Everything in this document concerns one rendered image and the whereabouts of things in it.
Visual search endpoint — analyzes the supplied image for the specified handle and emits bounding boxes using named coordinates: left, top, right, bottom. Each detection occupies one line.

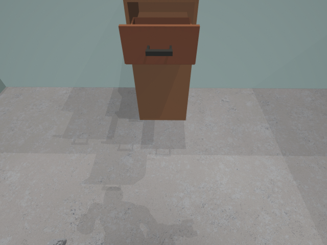
left=145, top=45, right=173, bottom=56

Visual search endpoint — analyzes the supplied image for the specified drawer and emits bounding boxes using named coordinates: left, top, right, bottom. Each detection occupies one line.
left=119, top=17, right=200, bottom=65

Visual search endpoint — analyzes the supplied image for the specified cabinet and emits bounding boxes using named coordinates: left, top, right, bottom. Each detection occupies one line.
left=123, top=0, right=199, bottom=120

